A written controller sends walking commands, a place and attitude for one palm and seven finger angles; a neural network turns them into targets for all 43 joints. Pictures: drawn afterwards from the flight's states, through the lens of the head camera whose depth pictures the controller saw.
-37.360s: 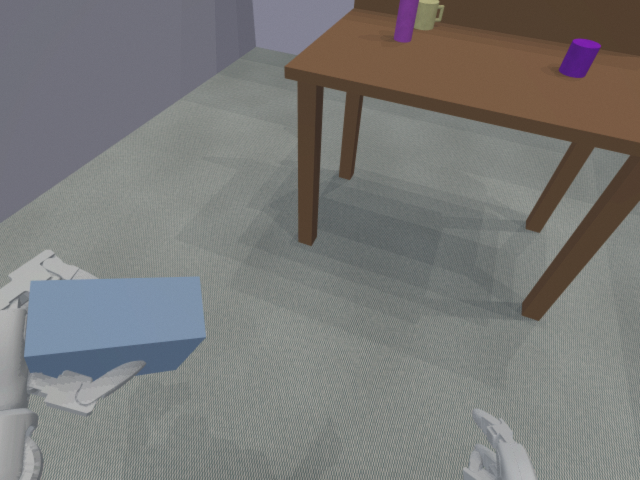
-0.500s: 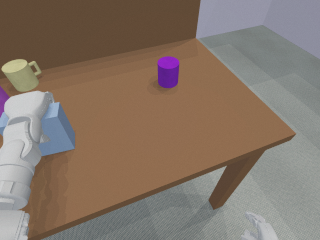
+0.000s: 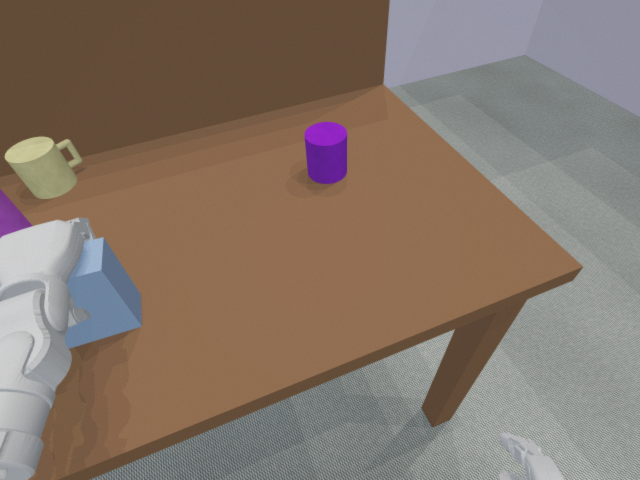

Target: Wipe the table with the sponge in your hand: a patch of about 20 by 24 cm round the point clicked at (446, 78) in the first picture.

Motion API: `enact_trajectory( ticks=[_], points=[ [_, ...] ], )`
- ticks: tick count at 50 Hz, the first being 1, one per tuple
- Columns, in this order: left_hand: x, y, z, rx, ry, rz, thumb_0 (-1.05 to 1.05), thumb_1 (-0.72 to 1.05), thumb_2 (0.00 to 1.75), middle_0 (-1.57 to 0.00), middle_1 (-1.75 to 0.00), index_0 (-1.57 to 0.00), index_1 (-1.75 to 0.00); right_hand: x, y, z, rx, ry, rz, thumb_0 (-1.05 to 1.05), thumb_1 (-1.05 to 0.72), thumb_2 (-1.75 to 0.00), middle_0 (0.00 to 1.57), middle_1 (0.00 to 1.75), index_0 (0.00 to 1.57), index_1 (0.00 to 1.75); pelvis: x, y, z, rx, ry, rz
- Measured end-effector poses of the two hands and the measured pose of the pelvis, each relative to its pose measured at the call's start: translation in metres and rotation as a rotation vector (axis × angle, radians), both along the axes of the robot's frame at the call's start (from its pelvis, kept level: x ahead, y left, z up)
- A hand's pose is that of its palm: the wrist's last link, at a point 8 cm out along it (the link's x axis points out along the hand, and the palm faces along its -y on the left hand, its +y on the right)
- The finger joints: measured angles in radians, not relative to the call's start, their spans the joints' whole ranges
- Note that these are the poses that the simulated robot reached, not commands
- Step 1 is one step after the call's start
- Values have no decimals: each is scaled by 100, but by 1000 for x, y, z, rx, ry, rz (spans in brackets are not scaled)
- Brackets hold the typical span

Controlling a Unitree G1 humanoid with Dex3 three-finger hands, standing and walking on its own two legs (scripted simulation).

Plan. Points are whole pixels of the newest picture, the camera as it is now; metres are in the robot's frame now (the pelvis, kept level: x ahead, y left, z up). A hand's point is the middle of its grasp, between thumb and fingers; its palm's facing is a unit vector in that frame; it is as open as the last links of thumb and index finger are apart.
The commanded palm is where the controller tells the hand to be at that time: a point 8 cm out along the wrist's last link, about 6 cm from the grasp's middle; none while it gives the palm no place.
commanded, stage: wipe back along the first lane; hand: left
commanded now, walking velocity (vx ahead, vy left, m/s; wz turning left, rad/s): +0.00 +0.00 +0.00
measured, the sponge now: (79, 308) +0.31 +0.36 +0.04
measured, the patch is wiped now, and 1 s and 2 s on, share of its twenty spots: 1.00 1.00 1.00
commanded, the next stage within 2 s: lift the sponge slowly off the table in 1.18 s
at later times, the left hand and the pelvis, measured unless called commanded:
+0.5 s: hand (63, 313) +0.27 +0.33 +0.10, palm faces +0.01 -0.02 -1.00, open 9.7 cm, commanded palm +0.22 +0.32 +0.12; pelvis +0.00 -0.01 +0.00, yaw +0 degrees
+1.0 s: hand (51, 356) +0.22 +0.31 +0.10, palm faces +0.07 -0.04 -1.00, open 9.7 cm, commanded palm +0.17 +0.30 +0.12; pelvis -0.01 +0.00 +0.00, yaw -1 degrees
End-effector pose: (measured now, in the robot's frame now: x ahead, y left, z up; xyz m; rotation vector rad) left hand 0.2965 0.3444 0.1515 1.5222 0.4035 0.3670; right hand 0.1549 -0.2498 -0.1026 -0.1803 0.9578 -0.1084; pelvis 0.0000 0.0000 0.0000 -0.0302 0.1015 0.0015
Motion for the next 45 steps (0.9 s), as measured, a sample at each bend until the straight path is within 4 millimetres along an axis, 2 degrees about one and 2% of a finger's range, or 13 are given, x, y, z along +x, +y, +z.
enact_trajectory(
  ticks=[14, 30, 45],
  points=[
    [-27, -13, 0, -1, -10, -1, -2, -47, 111, -69, -144, -72, -148, 28, 2, 12, 13, -103, 40, 1, -91, -90, 20, 30, 20, 30, -3, -9, -1, 4, -23, 2],
    [-60, -26, -1, -6, -46, -17, -1, -46, 111, -69, -144, -72, -148, 34, 13, 11, 38, -133, 58, 1, -91, -90, 20, 30, 20, 30, -3, -7, -2, 5, -44, -4],
    [-96, -35, -1, -23, -82, -26, 0, -46, 110, -69, -143, -73, -147, 44, 27, 21, 50, -189, 80, 1, -91, -90, 20, 30, 20, 30, -8, -2, -2, 5, -71, -10]
  ],
)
